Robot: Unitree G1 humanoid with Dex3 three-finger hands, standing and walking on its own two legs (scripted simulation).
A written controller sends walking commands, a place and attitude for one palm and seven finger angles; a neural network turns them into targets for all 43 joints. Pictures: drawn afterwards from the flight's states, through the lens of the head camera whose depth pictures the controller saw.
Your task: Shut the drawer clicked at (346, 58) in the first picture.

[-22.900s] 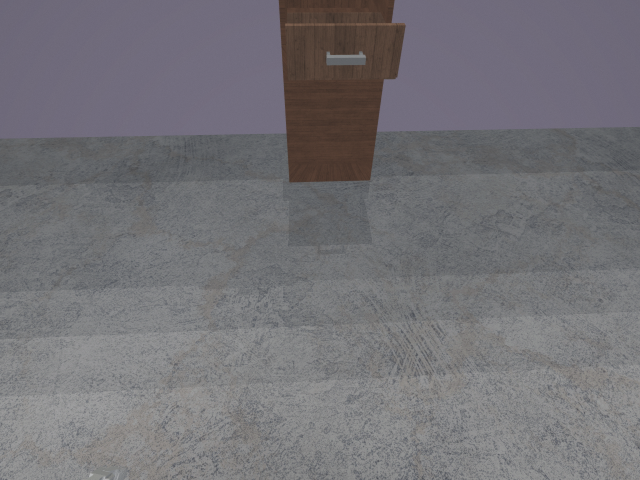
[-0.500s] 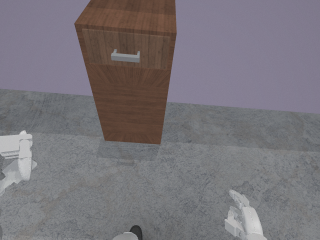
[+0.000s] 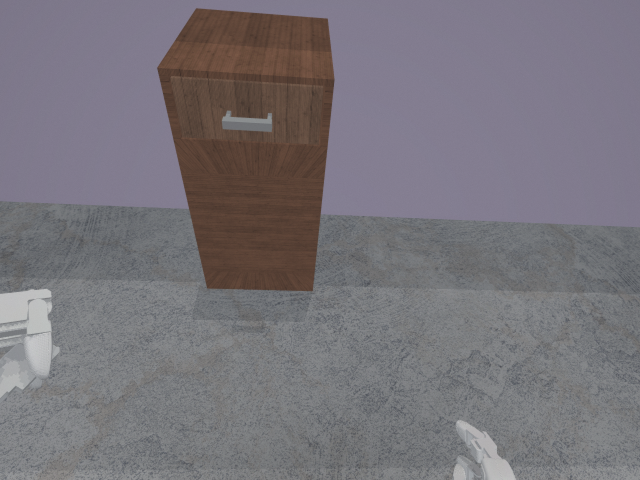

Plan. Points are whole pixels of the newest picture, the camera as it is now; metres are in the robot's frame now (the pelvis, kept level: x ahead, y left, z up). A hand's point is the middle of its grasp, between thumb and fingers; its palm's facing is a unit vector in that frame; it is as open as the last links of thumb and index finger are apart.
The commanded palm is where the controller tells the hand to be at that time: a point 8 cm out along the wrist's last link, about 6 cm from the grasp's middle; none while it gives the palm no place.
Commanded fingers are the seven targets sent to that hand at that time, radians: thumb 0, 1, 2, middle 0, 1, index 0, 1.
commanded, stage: stop stepping back and stand still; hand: left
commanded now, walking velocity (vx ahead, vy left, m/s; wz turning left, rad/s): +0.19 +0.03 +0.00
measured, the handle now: (248, 119) +0.92 +0.20 -0.02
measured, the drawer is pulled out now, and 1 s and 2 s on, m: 0.00 0.00 0.00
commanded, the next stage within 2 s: let the arm hang, fingers relaxed in 0.82 s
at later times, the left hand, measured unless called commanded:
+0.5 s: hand (56, 357) +0.19 +0.24 +0.16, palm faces +0.35 -0.81 -0.48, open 3.2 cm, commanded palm +0.13 +0.28 +0.17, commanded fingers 0.00 0.90 0.90 -1.40 -1.60 -1.40 -1.60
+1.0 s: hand (77, 381) +0.21 +0.27 +0.06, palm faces +0.18 -0.85 -0.49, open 3.2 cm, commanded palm none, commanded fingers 0.00 0.90 0.90 -1.20 -1.38 -1.20 -1.38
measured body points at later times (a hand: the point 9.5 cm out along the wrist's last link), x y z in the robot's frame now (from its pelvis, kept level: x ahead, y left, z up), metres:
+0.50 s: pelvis -0.01 +0.00 -0.01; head -0.01 +0.01 +0.44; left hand +0.16 +0.28 +0.19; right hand +0.14 -0.23 -0.10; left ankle +0.04 +0.12 -0.74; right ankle -0.02 -0.09 -0.74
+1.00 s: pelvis +0.00 +0.03 -0.01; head +0.00 +0.01 +0.44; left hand +0.19 +0.31 +0.09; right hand +0.18 -0.22 -0.10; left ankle +0.03 +0.12 -0.74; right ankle -0.02 -0.09 -0.74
